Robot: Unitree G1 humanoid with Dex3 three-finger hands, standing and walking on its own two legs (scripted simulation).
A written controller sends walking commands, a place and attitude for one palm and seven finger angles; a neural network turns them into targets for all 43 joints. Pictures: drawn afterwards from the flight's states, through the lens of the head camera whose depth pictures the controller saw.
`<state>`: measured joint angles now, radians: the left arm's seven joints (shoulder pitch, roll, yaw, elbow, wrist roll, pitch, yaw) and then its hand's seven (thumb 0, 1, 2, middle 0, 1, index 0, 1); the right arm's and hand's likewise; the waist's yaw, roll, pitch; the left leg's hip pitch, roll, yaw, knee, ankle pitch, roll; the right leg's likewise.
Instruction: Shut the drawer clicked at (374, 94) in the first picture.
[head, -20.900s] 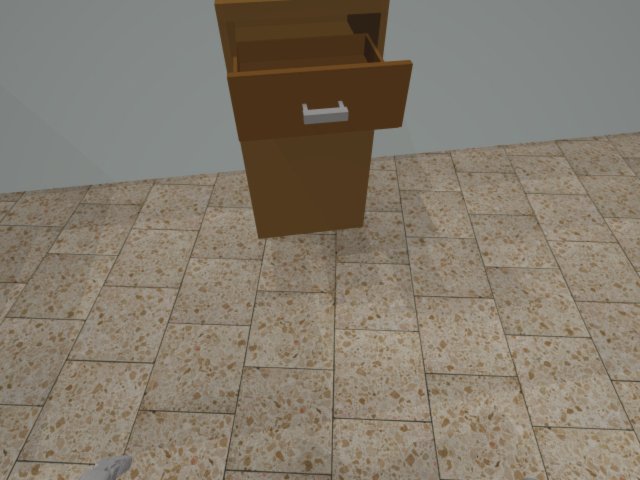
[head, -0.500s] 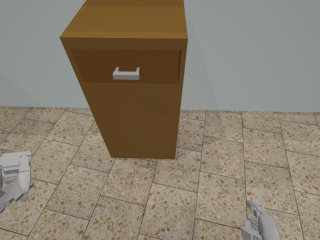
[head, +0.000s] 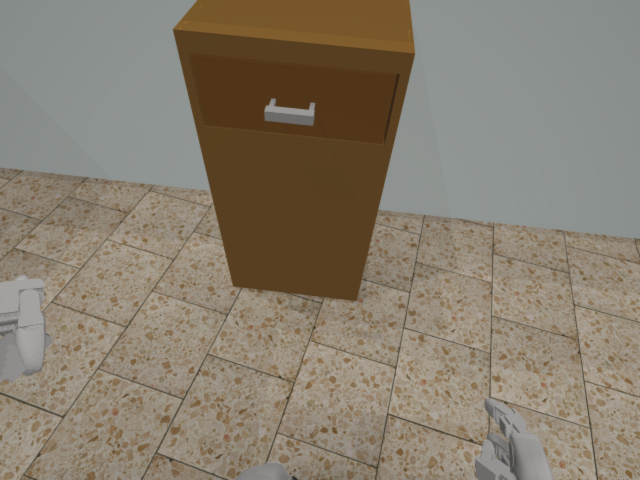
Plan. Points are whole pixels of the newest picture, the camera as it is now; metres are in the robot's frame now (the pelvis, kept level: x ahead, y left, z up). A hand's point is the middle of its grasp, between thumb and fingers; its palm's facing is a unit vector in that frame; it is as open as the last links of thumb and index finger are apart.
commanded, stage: step back with the hand held close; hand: left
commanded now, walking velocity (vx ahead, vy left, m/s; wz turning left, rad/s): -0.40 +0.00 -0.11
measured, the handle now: (291, 110) +0.79 +0.10 +0.02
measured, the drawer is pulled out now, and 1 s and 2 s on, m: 0.00 0.00 0.00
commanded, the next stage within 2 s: stop stepping back and stand still in 0.42 s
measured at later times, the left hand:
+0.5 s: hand out of the picture +0.10 +0.25 +0.19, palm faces +0.30 -0.86 -0.41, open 3.2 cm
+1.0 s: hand out of the picture +0.08 +0.31 +0.19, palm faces +0.22 -0.96 -0.18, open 3.2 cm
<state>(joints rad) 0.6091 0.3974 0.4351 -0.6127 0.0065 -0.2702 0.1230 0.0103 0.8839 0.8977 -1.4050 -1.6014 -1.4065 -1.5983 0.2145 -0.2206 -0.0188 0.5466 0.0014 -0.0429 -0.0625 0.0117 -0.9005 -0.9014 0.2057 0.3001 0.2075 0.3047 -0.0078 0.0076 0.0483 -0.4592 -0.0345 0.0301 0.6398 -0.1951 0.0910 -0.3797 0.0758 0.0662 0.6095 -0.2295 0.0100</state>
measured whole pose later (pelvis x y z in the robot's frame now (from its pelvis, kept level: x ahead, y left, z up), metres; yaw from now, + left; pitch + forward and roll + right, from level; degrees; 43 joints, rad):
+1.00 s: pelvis -0.19 +0.11 -0.02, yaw -10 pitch -6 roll -7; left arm 0.31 0.38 0.40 -0.58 -0.05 -0.17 0.13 0.01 0.89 0.90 -1.41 -1.60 -1.41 -1.60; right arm 0.24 -0.17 0.00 0.70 -0.02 -0.15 -0.06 0.01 -0.91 -0.90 0.20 0.30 0.20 0.30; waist -0.06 -0.05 0.07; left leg -0.51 0.00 0.01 0.72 -0.13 -0.03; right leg -0.28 0.06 0.03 1.05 -0.59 -0.02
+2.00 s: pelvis -0.32 +0.20 +0.00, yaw -8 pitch -1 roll +1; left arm 0.65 0.48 0.42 -0.62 -0.01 -0.25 0.12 0.01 0.88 0.90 -1.40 -1.60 -1.41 -1.60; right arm 0.21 -0.15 0.01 0.60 0.00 -0.13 -0.02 0.01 -0.90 -0.90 0.20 0.30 0.21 0.30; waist -0.04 0.02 0.06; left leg -0.43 0.02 0.04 0.68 -0.31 0.00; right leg -0.32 0.00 -0.09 0.68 -0.35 -0.05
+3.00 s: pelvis -0.34 +0.24 +0.02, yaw -6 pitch -1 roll +0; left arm 0.23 0.14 0.02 1.15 0.00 0.01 0.03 0.00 0.91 0.90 -0.20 -0.31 -0.20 -0.30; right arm 0.33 -0.11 0.00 1.14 -0.02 0.01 -0.03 0.00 -0.91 -0.90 0.20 0.30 0.20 0.30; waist -0.01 0.02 0.05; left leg -0.12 -0.02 0.08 0.39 -0.24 0.04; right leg -0.22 -0.03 -0.09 0.39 -0.16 -0.01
